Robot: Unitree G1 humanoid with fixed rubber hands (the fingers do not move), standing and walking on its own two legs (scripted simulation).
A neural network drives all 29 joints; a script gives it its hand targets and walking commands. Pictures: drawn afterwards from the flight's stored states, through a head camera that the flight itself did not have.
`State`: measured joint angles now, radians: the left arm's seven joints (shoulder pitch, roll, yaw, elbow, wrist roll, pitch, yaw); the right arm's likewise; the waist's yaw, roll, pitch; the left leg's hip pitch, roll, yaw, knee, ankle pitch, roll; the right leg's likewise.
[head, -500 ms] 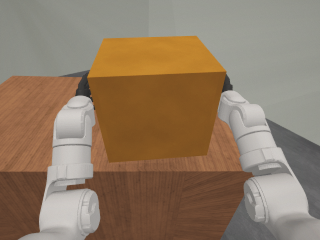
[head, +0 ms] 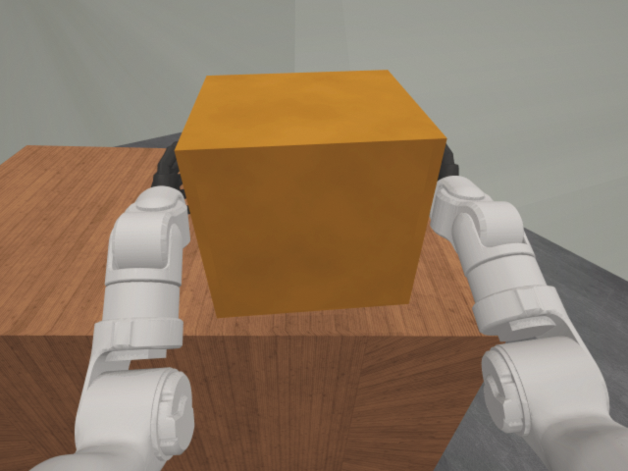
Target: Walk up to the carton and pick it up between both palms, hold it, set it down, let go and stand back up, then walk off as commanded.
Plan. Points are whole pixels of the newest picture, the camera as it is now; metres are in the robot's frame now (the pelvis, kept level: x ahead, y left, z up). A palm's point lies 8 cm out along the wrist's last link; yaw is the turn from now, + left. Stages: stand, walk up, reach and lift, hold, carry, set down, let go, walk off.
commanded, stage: hold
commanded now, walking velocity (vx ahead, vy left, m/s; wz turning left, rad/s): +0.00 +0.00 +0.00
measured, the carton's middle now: (306, 188) +0.40 +0.01 +0.23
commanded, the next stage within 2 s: none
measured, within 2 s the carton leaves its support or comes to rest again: neither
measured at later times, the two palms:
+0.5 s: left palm (164, 200) +0.36 +0.18 +0.23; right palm (436, 186) +0.38 -0.15 +0.24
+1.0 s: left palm (163, 200) +0.36 +0.18 +0.23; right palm (439, 188) +0.37 -0.15 +0.24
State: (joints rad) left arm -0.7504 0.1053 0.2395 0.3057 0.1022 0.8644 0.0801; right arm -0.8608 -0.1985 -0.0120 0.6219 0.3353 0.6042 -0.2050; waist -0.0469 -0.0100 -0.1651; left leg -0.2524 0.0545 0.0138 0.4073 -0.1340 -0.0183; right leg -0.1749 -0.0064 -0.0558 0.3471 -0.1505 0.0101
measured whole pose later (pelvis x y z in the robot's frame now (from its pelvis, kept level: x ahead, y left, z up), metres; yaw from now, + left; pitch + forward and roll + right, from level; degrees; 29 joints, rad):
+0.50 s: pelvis +0.02 +0.00 +0.00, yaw +0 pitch -3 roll -2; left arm -0.68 0.08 0.27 0.19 0.13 0.91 0.06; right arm -0.81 -0.19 0.01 0.54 0.37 0.64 -0.23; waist -0.06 -0.01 -0.15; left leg -0.19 0.05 0.01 0.42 -0.17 -0.02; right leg -0.10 -0.01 -0.06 0.33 -0.17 0.02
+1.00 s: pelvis +0.01 +0.00 +0.00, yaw +0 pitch -4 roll -1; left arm -0.70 0.08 0.27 0.20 0.14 0.91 0.05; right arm -0.82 -0.18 -0.01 0.56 0.35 0.64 -0.22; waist -0.06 -0.01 -0.14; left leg -0.19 0.05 0.01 0.42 -0.16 -0.02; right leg -0.11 -0.01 -0.06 0.34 -0.17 0.01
